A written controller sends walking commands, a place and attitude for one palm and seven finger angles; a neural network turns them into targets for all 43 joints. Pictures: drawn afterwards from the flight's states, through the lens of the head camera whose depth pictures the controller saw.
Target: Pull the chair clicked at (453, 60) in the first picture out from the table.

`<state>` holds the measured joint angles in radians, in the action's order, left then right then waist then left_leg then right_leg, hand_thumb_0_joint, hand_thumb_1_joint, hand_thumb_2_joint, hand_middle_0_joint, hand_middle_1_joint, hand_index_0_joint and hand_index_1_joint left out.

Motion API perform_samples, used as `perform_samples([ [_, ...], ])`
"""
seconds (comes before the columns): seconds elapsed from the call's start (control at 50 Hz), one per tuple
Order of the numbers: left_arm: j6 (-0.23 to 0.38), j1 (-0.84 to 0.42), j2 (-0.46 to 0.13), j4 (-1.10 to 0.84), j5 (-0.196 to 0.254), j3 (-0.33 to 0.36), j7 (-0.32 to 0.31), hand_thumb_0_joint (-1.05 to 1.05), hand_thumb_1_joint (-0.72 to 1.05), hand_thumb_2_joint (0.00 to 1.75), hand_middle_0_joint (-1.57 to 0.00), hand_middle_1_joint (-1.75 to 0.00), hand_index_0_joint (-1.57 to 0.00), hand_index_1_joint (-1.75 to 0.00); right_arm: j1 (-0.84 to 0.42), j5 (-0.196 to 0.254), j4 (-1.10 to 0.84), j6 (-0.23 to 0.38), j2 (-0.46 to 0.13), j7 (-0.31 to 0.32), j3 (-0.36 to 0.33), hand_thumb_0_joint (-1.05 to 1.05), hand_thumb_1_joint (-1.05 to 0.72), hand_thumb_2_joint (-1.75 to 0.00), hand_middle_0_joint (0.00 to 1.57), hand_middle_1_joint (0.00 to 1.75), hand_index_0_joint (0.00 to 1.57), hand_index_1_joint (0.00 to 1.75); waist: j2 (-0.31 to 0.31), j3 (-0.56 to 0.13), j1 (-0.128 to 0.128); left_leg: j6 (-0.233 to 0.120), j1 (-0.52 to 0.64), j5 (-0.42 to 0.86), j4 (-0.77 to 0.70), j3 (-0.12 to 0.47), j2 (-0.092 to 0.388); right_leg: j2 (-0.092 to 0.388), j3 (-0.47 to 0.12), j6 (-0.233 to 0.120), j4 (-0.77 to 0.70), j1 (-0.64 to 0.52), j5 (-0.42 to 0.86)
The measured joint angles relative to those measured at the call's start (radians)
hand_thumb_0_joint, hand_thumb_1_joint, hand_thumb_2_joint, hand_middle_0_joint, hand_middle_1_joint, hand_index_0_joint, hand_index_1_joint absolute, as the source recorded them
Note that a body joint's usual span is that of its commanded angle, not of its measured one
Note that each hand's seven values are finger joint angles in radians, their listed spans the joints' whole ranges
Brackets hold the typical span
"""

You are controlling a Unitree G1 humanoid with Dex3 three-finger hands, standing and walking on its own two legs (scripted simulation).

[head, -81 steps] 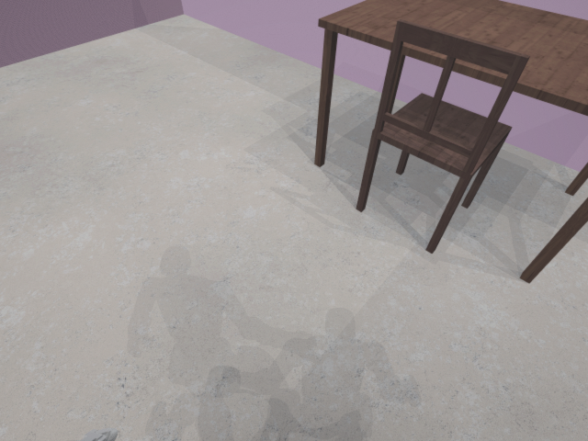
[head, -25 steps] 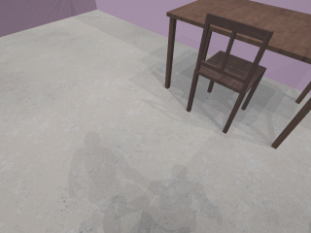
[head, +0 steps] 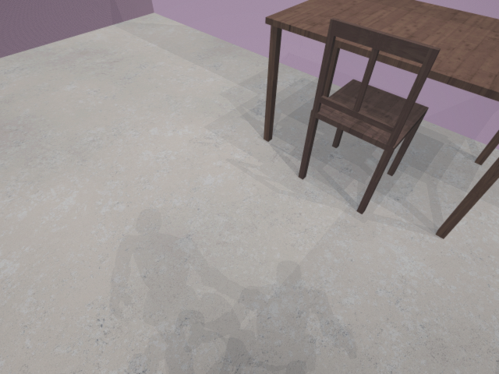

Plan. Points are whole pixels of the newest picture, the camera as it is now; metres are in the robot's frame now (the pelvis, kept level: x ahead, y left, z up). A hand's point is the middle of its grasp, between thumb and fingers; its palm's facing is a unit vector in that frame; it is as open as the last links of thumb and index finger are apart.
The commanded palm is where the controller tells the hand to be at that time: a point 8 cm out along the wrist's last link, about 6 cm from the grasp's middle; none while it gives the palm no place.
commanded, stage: walk to a spot facing it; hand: left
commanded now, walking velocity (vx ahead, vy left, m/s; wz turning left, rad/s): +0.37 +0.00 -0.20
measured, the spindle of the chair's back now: (365, 82) +1.18 -0.38 -0.11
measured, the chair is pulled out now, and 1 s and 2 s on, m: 0.00 0.00 0.00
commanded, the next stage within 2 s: turn to face it in 0.94 s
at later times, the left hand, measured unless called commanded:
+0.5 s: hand (174, 336) +0.23 +0.17 -0.19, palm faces -0.14 -0.98 -0.15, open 7.4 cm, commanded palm none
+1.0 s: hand (201, 275) +0.37 +0.14 -0.20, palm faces +0.00 -0.99 -0.13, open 7.3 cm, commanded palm none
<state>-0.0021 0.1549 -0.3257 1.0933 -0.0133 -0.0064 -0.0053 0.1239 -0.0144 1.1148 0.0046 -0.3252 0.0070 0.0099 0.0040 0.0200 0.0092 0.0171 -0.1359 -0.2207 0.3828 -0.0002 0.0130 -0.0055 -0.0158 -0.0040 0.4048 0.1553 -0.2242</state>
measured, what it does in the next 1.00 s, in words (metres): walks ahead: right foot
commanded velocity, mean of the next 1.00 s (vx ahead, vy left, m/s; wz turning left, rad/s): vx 0.35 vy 0.00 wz -0.05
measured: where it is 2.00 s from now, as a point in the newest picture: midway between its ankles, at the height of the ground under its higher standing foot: (266, 299)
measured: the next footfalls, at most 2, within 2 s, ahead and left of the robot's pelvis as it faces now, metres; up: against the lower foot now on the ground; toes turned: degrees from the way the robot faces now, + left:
right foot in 0.58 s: +0.33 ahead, -0.13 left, +0.00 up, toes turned -15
left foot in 1.04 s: +0.55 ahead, +0.08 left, +0.00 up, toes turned +5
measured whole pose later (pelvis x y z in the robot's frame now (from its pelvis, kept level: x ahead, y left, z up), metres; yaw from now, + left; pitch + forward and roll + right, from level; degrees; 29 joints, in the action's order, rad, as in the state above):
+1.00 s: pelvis +0.38 -0.03 -0.01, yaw -4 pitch +0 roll -3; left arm 0.07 0.36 -0.16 1.10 -0.03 0.04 0.00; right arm 0.14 -0.02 0.99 0.03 -0.16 -0.02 -0.05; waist 0.01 0.02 0.03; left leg 0.01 -0.51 -0.18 0.72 -0.10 0.13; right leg -0.02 0.20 -0.01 0.41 0.04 -0.36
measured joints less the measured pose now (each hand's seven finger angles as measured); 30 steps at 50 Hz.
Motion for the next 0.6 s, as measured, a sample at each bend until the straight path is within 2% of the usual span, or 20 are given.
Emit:
perform_samples([
  [0.12, -0.014, 0.089, 0.050, -0.008, -0.008, 0.009, 0.018, 0.01, 0.91, 0.90, -0.20, -0.30, -0.21, -0.30, 0.080, -0.011, -0.006, -0.007, 0.048, -0.009, -0.002, 0.01, -0.90, -0.90, 0.20, 0.30, 0.20, 0.30, -0.002, -0.045, 0.007, -0.008, -0.028, -0.139, 0.115, -0.015, 0.013, -0.014, -0.014, -0.011, 0.073, 0.018, -0.076],
  [0.2, -0.005, 0.160, 0.094, -0.003, -0.005, 0.018, 0.023, 0.01, 0.91, 0.90, -0.20, -0.30, -0.21, -0.30, 0.144, -0.008, -0.003, 0.005, 0.081, -0.007, -0.006, 0.01, -0.90, -0.90, 0.20, 0.30, 0.20, 0.30, -0.007, -0.046, 0.007, -0.014, -0.038, -0.163, 0.185, -0.020, 0.026, -0.025, -0.017, -0.005, 0.118, 0.015, -0.129],
  [0.24, -0.003, 0.195, 0.109, 0.007, -0.004, 0.024, 0.023, 0.01, 0.91, 0.90, -0.20, -0.30, -0.21, -0.30, 0.169, -0.006, 0.003, 0.014, 0.103, -0.005, -0.007, 0.01, -0.90, -0.90, 0.20, 0.30, 0.20, 0.30, 0.013, -0.045, 0.009, -0.015, -0.020, -0.199, 0.191, -0.038, 0.017, -0.017, -0.035, 0.000, 0.147, 0.015, -0.162],
  [0.26, -0.005, 0.210, 0.114, 0.012, -0.004, 0.027, 0.023, 0.01, 0.91, 0.90, -0.20, -0.30, -0.21, -0.30, 0.181, -0.006, 0.003, 0.024, 0.116, -0.004, -0.008, 0.01, -0.90, -0.90, 0.20, 0.30, 0.21, 0.30, 0.028, -0.043, 0.008, -0.020, -0.007, -0.212, 0.186, -0.054, 0.009, -0.011, -0.047, -0.010, 0.181, 0.027, -0.180],
  [0.34, -0.015, 0.215, 0.135, 0.035, -0.010, 0.031, 0.022, 0.01, 0.91, 0.90, -0.20, -0.30, -0.21, -0.30, 0.251, -0.012, -0.003, 0.073, 0.155, 0.016, -0.014, 0.01, -0.90, -0.90, 0.20, 0.30, 0.21, 0.30, 0.030, -0.016, -0.025, -0.029, 0.071, -0.227, 0.123, -0.086, 0.016, -0.006, 0.013, -0.028, 0.567, 0.184, -0.247],
  [0.4, -0.013, 0.162, 0.133, 0.013, -0.012, 0.042, 0.029, 0.01, 0.91, 0.90, -0.20, -0.30, -0.21, -0.30, 0.317, -0.013, 0.019, 0.081, 0.184, 0.027, -0.012, 0.00, -0.90, -0.90, 0.20, 0.30, 0.21, 0.30, 0.026, 0.015, -0.041, -0.021, 0.146, -0.214, 0.036, -0.093, 0.025, 0.023, 0.062, -0.027, 0.684, 0.307, -0.212],
  [0.44, -0.012, 0.111, 0.130, -0.016, -0.011, 0.046, 0.036, 0.02, 0.91, 0.90, -0.20, -0.30, -0.20, -0.30, 0.354, -0.013, 0.044, 0.079, 0.200, 0.031, -0.011, 0.00, -0.90, -0.90, 0.20, 0.30, 0.21, 0.30, 0.020, 0.040, -0.043, -0.012, 0.197, -0.207, -0.023, -0.101, 0.031, 0.045, 0.088, -0.027, 0.636, 0.369, -0.161],
  [0.48, -0.006, 0.053, 0.131, -0.049, -0.008, 0.047, 0.041, 0.02, 0.91, 0.90, -0.20, -0.30, -0.20, -0.30, 0.383, -0.012, 0.068, 0.074, 0.209, 0.032, -0.009, 0.00, -0.90, -0.90, 0.20, 0.30, 0.21, 0.30, 0.009, 0.066, -0.043, -0.002, 0.246, -0.208, -0.070, -0.112, 0.039, 0.055, 0.118, -0.034, 0.500, 0.394, -0.106],
  [0.54, 0.017, -0.015, 0.132, -0.094, -0.007, 0.047, 0.041, 0.01, 0.91, 0.90, -0.20, -0.30, -0.20, -0.30, 0.413, -0.003, 0.105, 0.064, 0.211, 0.027, -0.012, 0.01, -0.90, -0.90, 0.20, 0.30, 0.21, 0.30, -0.011, 0.097, -0.041, 0.013, 0.297, -0.251, -0.056, -0.132, 0.060, 0.031, 0.156, -0.062, 0.321, 0.372, -0.026],
  [0.58, 0.046, -0.031, 0.125, -0.112, -0.012, 0.050, 0.037, 0.01, 0.91, 0.90, -0.20, -0.30, -0.20, -0.30, 0.432, 0.005, 0.127, 0.054, 0.213, 0.021, -0.018, 0.01, -0.90, -0.90, 0.20, 0.30, 0.21, 0.30, -0.002, 0.099, -0.032, 0.010, 0.269, -0.303, 0.116, -0.141, 0.071, 0.019, 0.169, -0.086, 0.229, 0.306, 0.058],
  [0.6, 0.061, -0.037, 0.124, -0.115, -0.014, 0.055, 0.030, 0.01, 0.91, 0.90, -0.20, -0.30, -0.20, -0.30, 0.426, 0.011, 0.132, 0.047, 0.211, 0.018, -0.020, 0.01, -0.90, -0.90, 0.20, 0.30, 0.21, 0.30, -0.002, 0.100, -0.029, 0.001, 0.204, -0.302, 0.301, -0.121, 0.081, 0.016, 0.172, -0.090, 0.265, 0.306, 0.052],
])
